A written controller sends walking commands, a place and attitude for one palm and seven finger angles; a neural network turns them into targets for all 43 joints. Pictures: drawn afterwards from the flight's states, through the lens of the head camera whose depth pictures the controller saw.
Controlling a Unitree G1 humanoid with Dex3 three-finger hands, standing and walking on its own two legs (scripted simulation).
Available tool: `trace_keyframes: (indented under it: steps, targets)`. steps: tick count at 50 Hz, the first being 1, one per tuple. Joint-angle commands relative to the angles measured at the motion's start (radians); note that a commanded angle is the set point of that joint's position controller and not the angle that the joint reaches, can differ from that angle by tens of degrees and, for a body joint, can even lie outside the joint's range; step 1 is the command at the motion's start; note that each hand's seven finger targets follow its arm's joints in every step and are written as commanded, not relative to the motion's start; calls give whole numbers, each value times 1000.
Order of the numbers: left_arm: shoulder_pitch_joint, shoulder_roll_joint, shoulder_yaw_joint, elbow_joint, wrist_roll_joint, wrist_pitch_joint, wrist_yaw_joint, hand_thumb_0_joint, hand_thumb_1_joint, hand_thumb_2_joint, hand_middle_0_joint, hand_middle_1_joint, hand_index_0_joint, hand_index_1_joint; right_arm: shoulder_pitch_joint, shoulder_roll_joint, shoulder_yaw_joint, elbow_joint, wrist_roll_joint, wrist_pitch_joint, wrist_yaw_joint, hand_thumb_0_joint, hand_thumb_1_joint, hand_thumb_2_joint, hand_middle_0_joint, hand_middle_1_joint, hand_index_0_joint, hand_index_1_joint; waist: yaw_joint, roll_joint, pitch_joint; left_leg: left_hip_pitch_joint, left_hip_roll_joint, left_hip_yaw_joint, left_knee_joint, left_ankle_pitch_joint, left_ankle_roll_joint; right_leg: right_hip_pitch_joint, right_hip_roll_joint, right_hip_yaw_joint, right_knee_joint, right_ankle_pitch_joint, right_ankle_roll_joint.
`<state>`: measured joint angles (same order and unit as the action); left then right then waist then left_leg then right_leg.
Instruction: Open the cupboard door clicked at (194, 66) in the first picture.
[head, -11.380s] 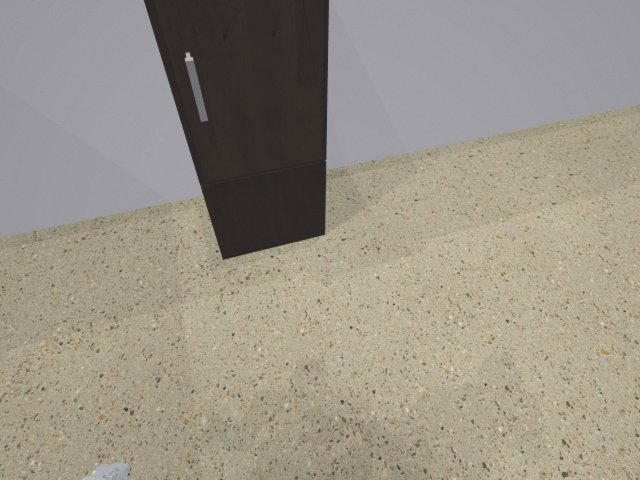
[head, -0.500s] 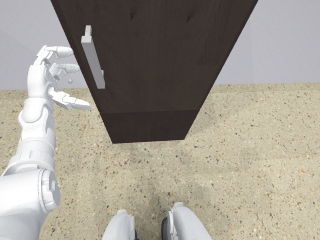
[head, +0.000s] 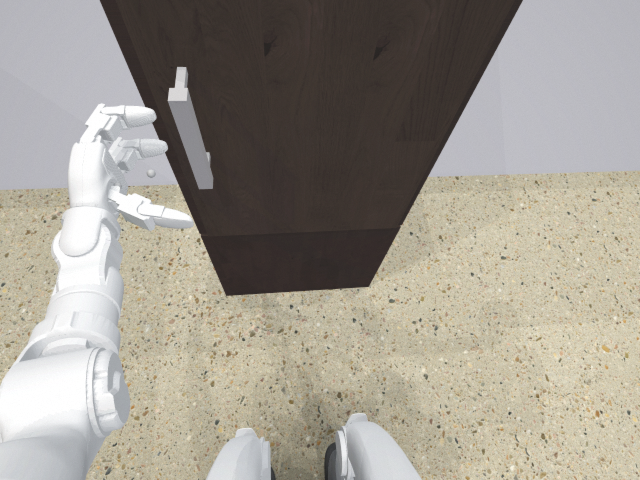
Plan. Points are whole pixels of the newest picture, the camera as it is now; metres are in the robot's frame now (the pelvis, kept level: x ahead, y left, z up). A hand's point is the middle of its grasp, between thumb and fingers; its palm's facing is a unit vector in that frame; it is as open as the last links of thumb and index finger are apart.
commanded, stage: move the hooked fingers beside the handle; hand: left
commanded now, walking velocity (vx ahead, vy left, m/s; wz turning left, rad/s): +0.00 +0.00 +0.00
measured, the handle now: (195, 134) +0.53 +0.14 +0.06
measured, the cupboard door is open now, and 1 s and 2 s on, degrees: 0 0 0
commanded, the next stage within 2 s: slide the fingers in behind the handle in 0.36 s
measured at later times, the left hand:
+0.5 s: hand (154, 176) +0.47 +0.18 +0.05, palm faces +0.02 -1.00 -0.02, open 14.0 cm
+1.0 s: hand (183, 175) +0.48 +0.15 +0.05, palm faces +0.01 -1.00 -0.01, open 14.0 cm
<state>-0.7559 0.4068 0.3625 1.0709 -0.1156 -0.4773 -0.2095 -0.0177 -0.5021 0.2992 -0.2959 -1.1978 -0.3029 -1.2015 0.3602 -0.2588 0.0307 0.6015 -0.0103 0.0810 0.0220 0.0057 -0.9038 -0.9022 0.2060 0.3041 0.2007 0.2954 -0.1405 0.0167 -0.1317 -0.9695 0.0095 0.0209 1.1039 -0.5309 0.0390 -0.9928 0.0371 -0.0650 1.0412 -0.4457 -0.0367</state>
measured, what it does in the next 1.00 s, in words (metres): stands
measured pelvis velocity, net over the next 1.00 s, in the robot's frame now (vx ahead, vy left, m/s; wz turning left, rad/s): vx -0.01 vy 0.00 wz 0.01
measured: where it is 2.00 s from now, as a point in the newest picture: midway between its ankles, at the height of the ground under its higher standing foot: outside the picture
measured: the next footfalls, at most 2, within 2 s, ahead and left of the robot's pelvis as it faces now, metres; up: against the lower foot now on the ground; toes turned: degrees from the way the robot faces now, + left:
none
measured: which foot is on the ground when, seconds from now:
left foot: down 0.00-1.00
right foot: down 0.00-1.00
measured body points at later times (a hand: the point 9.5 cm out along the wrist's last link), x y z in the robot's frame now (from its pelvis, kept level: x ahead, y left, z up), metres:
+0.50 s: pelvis -0.01 +0.00 +0.00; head +0.12 +0.02 +0.43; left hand +0.47 +0.23 +0.05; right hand +0.03 -0.26 -0.12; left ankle -0.01 +0.09 -0.66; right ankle +0.02 -0.10 -0.66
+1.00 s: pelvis -0.01 +0.00 +0.00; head +0.12 +0.01 +0.43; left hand +0.47 +0.20 +0.05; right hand +0.03 -0.26 -0.12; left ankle -0.01 +0.09 -0.66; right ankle +0.02 -0.10 -0.66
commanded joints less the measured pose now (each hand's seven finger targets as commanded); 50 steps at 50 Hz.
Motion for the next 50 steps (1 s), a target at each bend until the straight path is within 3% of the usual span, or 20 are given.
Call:
trace_keyframes:
  steps: [1,4,6,10,12,14,16,23,25,33,35,39,40,41,42,43,44,47,50]
  targets:
    - [-400,178,-25,-202,-16,-62,-5,0,-500,300,-300,-1200,-300,-1200,140,-167,-67,-61,8,-16,-16,0,-900,-900,200,300,200,300,-11,95,-432,295,4,-68,-114,467,-17,249,3,46,-93,360,11]
    - [-396,191,-10,-208,-23,-66,0,0,-500,300,-300,-1200,-300,-1200,133,-173,-69,-59,6,-17,-17,0,-900,-900,200,300,200,300,-7,78,-460,297,3,-70,-110,456,-20,255,2,47,-91,352,14]
    - [-414,156,-38,-216,-23,-70,3,0,-500,300,-300,-1200,-300,-1200,130,-168,-68,-61,7,-20,-16,0,-900,-900,200,300,200,300,-11,95,-445,302,2,-73,-111,463,-20,241,2,45,-87,353,11]
    - [-432,214,6,-176,-11,-67,18,0,-500,300,-300,-1200,-300,-1200,122,-173,-66,-56,6,-22,-19,0,-900,-900,200,300,200,300,-12,56,-427,232,-5,-64,-104,384,-13,261,-2,57,-93,318,17]
    - [-458,253,24,-199,-3,-76,18,0,-500,300,-300,-1200,-300,-1200,123,-176,-64,-56,4,-24,-23,0,-900,-900,200,300,200,300,-9,84,-467,252,-4,-69,-101,402,-15,265,-2,60,-82,332,14]
    - [-446,233,10,-216,-4,-82,12,0,-500,300,-300,-1200,-300,-1200,118,-171,-63,-63,5,-26,-22,0,-900,-900,200,300,200,300,-1,106,-494,277,-4,-68,-100,427,-18,270,-1,58,-79,343,12]
    - [-457,199,-19,-206,-12,-80,4,0,-500,300,-300,-1200,-300,-1200,122,-170,-64,-59,5,-28,-21,0,-900,-900,200,300,200,300,-19,105,-483,299,0,-77,-98,441,-19,244,2,51,-78,340,11]
    - [-438,205,-5,-161,-13,-55,8,0,-500,300,-300,-1200,-300,-1200,132,-178,-64,-51,5,-22,-21,0,-900,-900,200,300,200,300,-13,81,-457,278,2,-81,-104,423,-21,225,2,44,-84,313,12]
    - [-457,168,-27,-189,-15,-61,17,0,-500,300,-300,-1200,-300,-1200,131,-172,-66,-55,3,-26,-18,0,-900,-900,200,300,200,300,-19,76,-463,274,0,-78,-106,401,-17,228,2,46,-90,302,15]
    - [-406,216,19,-185,-1,-68,45,0,-500,300,-300,-1200,-300,-1200,143,-171,-66,-60,0,-25,-13,0,-900,-900,200,300,200,300,0,48,-477,224,-6,-61,-106,399,-13,302,1,59,-87,346,15]
    - [-424,179,-15,-188,3,-67,48,0,-500,300,-300,-1200,-300,-1200,136,-165,-65,-60,2,-25,-10,0,-900,-900,200,300,200,300,-10,69,-447,222,-6,-57,-110,372,-13,277,-1,58,-95,322,15]
    - [-419,148,-30,-224,-2,-81,61,0,-500,300,-300,-1200,-300,-1200,137,-163,-70,-60,-1,-29,-6,0,-900,-900,200,300,200,300,-6,91,-491,274,-5,-61,-108,412,-18,276,3,54,-91,340,13]
    - [-419,161,-17,-226,-2,-81,67,0,-500,300,-300,-1200,-300,-1200,140,-165,-71,-57,-2,-29,-7,0,-900,-900,200,300,200,300,-8,68,-483,266,-3,-62,-110,416,-18,280,1,53,-91,346,14]
    - [-420,123,-53,-221,-1,-82,65,0,-500,300,-300,-1200,-300,-1200,142,-161,-70,-59,-2,-30,-5,0,-900,-900,200,300,200,300,-13,86,-474,273,-4,-64,-108,420,-18,266,3,51,-88,345,12]
    - [-429,111,-57,-201,1,-77,68,0,-500,300,-300,-1200,-300,-1200,140,-161,-71,-51,-1,-29,-4,0,-900,-900,200,300,200,300,-24,60,-455,260,-3,-62,-105,400,-17,254,3,51,-94,335,16]
    - [-426,138,-41,-172,8,-72,73,0,-500,300,-300,-1200,-300,-1200,142,-167,-71,-47,-2,-28,-6,0,-900,-900,200,300,200,300,-18,57,-428,234,-4,-64,-109,377,-18,252,1,52,-92,317,14]
    - [-457,107,-70,-181,11,-72,78,0,-500,300,-300,-1200,-300,-1200,140,-164,-69,-49,-2,-28,-4,0,-900,-900,200,300,200,300,-31,63,-421,238,-5,-68,-114,365,-17,238,1,49,-92,303,15]
    - [-482,94,-69,-232,11,-90,96,0,-500,300,-300,-1200,-300,-1200,142,-163,-76,-50,-8,-33,-2,0,-900,-900,200,300,200,300,-21,96,-499,306,-4,-73,-102,416,-22,230,2,47,-81,324,12]
    - [-434,103,-50,-196,17,-86,112,0,-500,300,-300,-1200,-300,-1200,141,-159,-74,-50,-9,-32,2,0,-900,-900,200,300,200,300,-14,50,-479,252,-9,-62,-101,417,-18,275,0,52,-81,355,15]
